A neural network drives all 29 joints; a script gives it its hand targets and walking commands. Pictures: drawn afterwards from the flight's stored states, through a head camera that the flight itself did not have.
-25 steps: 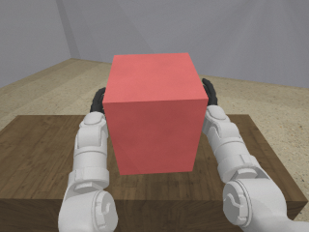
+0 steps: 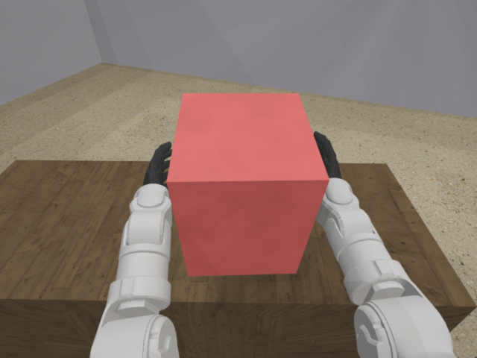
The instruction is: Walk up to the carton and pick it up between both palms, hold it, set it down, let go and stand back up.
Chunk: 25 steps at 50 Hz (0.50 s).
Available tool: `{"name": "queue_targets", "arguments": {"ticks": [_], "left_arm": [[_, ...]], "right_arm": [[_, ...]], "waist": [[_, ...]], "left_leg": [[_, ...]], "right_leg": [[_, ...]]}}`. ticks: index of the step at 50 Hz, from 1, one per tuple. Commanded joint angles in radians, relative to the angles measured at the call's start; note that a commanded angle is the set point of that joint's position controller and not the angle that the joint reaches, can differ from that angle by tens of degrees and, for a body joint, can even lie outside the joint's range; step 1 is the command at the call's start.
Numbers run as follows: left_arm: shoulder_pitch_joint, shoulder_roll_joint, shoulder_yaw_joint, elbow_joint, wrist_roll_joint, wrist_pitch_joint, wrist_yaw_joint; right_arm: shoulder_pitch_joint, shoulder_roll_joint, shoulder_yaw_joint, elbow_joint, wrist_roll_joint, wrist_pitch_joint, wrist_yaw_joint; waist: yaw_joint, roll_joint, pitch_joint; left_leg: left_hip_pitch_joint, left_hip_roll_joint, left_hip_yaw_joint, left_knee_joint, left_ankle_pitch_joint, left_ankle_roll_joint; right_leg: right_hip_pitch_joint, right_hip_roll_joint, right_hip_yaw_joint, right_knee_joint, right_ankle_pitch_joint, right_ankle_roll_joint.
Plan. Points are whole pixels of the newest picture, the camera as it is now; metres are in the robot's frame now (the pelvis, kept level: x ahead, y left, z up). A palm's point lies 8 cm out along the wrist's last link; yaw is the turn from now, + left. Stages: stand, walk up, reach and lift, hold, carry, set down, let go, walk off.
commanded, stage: set down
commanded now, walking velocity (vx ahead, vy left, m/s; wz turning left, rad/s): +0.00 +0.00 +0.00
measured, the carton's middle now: (241, 187) +0.39 +0.02 +0.14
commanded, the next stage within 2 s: none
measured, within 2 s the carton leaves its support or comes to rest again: neither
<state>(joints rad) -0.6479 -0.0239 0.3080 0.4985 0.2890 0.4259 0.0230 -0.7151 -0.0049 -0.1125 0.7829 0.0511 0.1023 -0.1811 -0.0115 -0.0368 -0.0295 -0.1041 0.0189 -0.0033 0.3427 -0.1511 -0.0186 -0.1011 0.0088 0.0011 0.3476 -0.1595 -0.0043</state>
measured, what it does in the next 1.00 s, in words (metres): stands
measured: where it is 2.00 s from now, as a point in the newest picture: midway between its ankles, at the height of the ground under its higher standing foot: outside the picture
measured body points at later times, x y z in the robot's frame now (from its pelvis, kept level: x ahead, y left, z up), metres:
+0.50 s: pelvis +0.01 +0.00 +0.00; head -0.01 +0.01 +0.45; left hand +0.40 +0.17 +0.12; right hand +0.42 -0.12 +0.14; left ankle +0.03 +0.13 -0.75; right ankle +0.03 -0.11 -0.75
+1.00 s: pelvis +0.02 +0.00 +0.00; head +0.02 +0.01 +0.45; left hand +0.40 +0.17 +0.08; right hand +0.43 -0.12 +0.10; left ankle +0.03 +0.13 -0.75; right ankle +0.03 -0.11 -0.75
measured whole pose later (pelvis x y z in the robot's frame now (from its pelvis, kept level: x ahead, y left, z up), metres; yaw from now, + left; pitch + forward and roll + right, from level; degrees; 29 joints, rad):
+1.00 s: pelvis +0.02 +0.00 +0.00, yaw +0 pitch -2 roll +0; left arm -0.60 -0.09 0.38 0.64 0.29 0.19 0.05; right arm -0.68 0.03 -0.28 0.90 -0.04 -0.10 -0.08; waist 0.04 -0.04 0.03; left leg -0.12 0.02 0.00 0.30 -0.15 -0.02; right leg -0.12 0.01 0.00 0.32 -0.17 0.00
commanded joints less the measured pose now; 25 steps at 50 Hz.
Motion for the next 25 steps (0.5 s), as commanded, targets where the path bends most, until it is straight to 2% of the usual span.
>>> {"name": "queue_targets", "arguments": {"ticks": [1, 2, 3, 4, 5, 6, 7, 8, 10, 11, 12, 13, 14, 15, 17, 20, 22, 24, 25], "left_arm": [[-0.803, -0.576, -0.337, -0.145, -0.082, -0.11, -0.118], [-0.766, -0.561, -0.296, -0.116, -0.059, -0.109, -0.121], [-0.772, -0.563, -0.294, -0.127, -0.054, -0.114, -0.121], [-0.79, -0.551, -0.282, -0.096, -0.046, -0.122, -0.123], [-0.779, -0.529, -0.244, -0.064, -0.032, -0.12, -0.125], [-0.793, -0.532, -0.258, -0.067, -0.034, -0.131, -0.125], [-0.805, -0.529, -0.257, -0.063, -0.044, -0.142, -0.124], [-0.763, -0.529, -0.249, -0.052, -0.026, -0.147, -0.122], [-0.809, -0.513, -0.238, -0.035, -0.028, -0.166, -0.12], [-0.781, -0.511, -0.242, -0.046, -0.024, -0.175, -0.119], [-0.789, -0.521, -0.264, -0.064, -0.032, -0.186, -0.117], [-0.803, -0.532, -0.288, -0.078, -0.042, -0.202, -0.108], [-0.805, -0.546, -0.31, -0.094, -0.063, -0.219, -0.105], [-0.807, -0.555, -0.314, -0.098, -0.06, -0.228, -0.097], [-0.802, -0.553, -0.322, -0.102, -0.066, -0.252, -0.095], [-0.771, -0.556, -0.32, -0.071, -0.061, -0.26, -0.096], [-0.714, -0.532, -0.276, -0.043, -0.034, -0.252, -0.097], [-0.689, -0.511, -0.243, -0.03, -0.006, -0.247, -0.1], [-0.677, -0.532, -0.258, -0.041, -0.01, -0.247, -0.101]], "right_arm": [[-0.836, 0.581, 0.269, -0.198, -0.009, -0.115, 0.178], [-0.809, 0.579, 0.263, -0.175, -0.015, -0.117, 0.183], [-0.812, 0.574, 0.249, -0.153, -0.017, -0.118, 0.19], [-0.804, 0.563, 0.21, -0.111, -0.047, -0.116, 0.2], [-0.808, 0.556, 0.189, -0.1, -0.06, -0.119, 0.206], [-0.809, 0.561, 0.188, -0.113, -0.077, -0.126, 0.211], [-0.819, 0.559, 0.185, -0.101, -0.084, -0.129, 0.21], [-0.798, 0.572, 0.197, -0.108, -0.087, -0.134, 0.217], [-0.794, 0.561, 0.171, -0.078, -0.109, -0.137, 0.225], [-0.783, 0.569, 0.192, -0.101, -0.11, -0.142, 0.227], [-0.76, 0.57, 0.197, -0.099, -0.113, -0.141, 0.229], [-0.79, 0.584, 0.214, -0.118, -0.104, -0.154, 0.227], [-0.775, 0.595, 0.224, -0.11, -0.111, -0.161, 0.224], [-0.77, 0.593, 0.226, -0.099, -0.102, -0.167, 0.227], [-0.75, 0.597, 0.245, -0.113, -0.111, -0.174, 0.223], [-0.724, 0.567, 0.208, -0.084, -0.125, -0.183, 0.218], [-0.668, 0.561, 0.201, -0.053, -0.138, -0.175, 0.221], [-0.651, 0.532, 0.172, -0.037, -0.136, -0.174, 0.223], [-0.636, 0.535, 0.192, -0.044, -0.135, -0.177, 0.223]], "waist": [[0.069, 0.034, -0.378], [0.097, 0.036, -0.358], [0.095, 0.048, -0.343], [0.086, 0.035, -0.337], [0.1, 0.019, -0.312], [0.102, 0.046, -0.336], [0.091, 0.029, -0.337], [0.122, 0.035, -0.337], [0.116, 0.025, -0.334], [0.137, 0.041, -0.338], [0.121, 0.05, -0.368], [0.129, 0.056, -0.421], [0.116, 0.042, -0.442], [0.116, 0.059, -0.453], [0.111, 0.048, -0.502], [0.092, 0.06, -0.485], [0.11, 0.04, -0.423], [0.12, 0.061, -0.382], [0.113, 0.057, -0.382]], "left_leg": [[0.166, -0.042, 0.075, -0.052, 0.148, 0.011], [0.161, -0.037, 0.082, -0.06, 0.146, 0.014], [0.147, -0.039, 0.082, -0.07, 0.13, 0.013], [0.131, -0.038, 0.085, -0.08, 0.082, 0.021], [0.118, -0.038, 0.095, -0.093, 0.058, 0.027], [0.109, -0.043, 0.095, -0.088, 0.063, 0.024], [0.106, -0.039, 0.094, -0.089, 0.057, 0.025], [0.104, -0.04, 0.099, -0.091, 0.075, 0.025], [0.096, -0.039, 0.101, -0.095, 0.049, 0.023], [0.086, -0.044, 0.11, -0.086, 0.094, 0.018], [0.098, -0.043, 0.102, -0.08, 0.111, 0.014], [0.12, -0.04, 0.103, -0.067, 0.144, 0.007], [0.134, -0.038, 0.103, -0.06, 0.177, 0.006], [0.139, -0.04, 0.103, -0.043, 0.22, -0.006], [0.137, -0.038, 0.104, -0.037, 0.25, -0.004], [0.157, -0.036, 0.107, -0.034, 0.262, -0.014], [0.14, -0.037, 0.112, -0.046, 0.246, -0.004], [0.135, -0.035, 0.114, -0.051, 0.255, -0.012], [0.137, -0.034, 0.114, -0.052, 0.274, -0.013]], "right_leg": [[0.123, 0.022, -0.075, -0.096, 0.05, 0.049], [0.126, 0.018, -0.07, -0.098, 0.047, 0.051], [0.128, 0.016, -0.072, -0.096, 0.035, 0.049], [0.117, 0.015, -0.07, -0.1, -0.01, 0.05], [0.113, 0.016, -0.076, -0.105, -0.032, 0.051], [0.126, 0.009, -0.072, -0.097, -0.021, 0.051], [0.125, 0.015, -0.077, -0.093, -0.015, 0.051], [0.122, 0.012, -0.073, -0.09, -0.002, 0.056], [0.118, 0.016, -0.077, -0.091, -0.033, 0.051], [0.131, 0.015, -0.072, -0.089, 0.004, 0.048], [0.137, 0.015, -0.071, -0.084, 0.027, 0.048], [0.133, 0.019, -0.073, -0.079, 0.059, 0.047], [0.127, 0.023, -0.077, -0.081, 0.089, 0.046], [0.132, 0.027, -0.08, -0.075, 0.115, 0.047], [0.163, 0.027, -0.072, -0.065, 0.179, 0.051], [0.14, 0.033, -0.077, -0.083, 0.159, 0.041], [0.157, 0.029, -0.073, -0.089, 0.15, 0.043], [0.15, 0.032, -0.073, -0.086, 0.144, 0.043], [0.152, 0.037, -0.074, -0.09, 0.154, 0.042]]}}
